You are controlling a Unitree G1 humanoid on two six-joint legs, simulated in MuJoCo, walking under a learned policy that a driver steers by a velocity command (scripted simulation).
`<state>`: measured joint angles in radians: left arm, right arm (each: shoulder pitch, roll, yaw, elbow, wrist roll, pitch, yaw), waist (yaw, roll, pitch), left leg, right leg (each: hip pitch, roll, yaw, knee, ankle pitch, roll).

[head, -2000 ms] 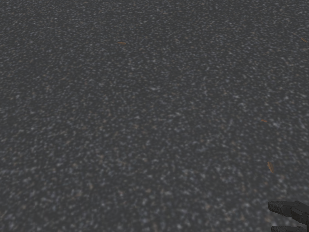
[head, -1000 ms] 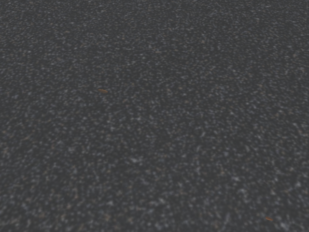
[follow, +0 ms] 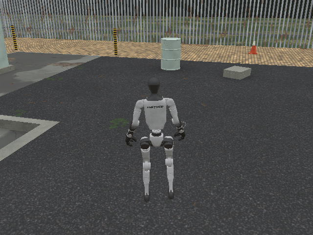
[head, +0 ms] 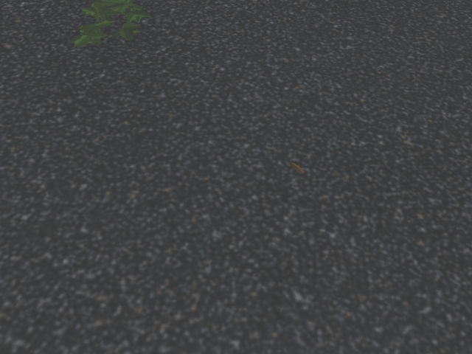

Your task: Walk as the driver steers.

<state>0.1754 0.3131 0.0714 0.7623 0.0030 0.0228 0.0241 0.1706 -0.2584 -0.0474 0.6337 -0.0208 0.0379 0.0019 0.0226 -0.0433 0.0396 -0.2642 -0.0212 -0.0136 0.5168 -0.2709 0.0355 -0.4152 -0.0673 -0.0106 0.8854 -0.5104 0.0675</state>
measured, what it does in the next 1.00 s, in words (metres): steps on the spot: right foot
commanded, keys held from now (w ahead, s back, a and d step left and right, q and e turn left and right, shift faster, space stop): no key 0.84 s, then w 0.16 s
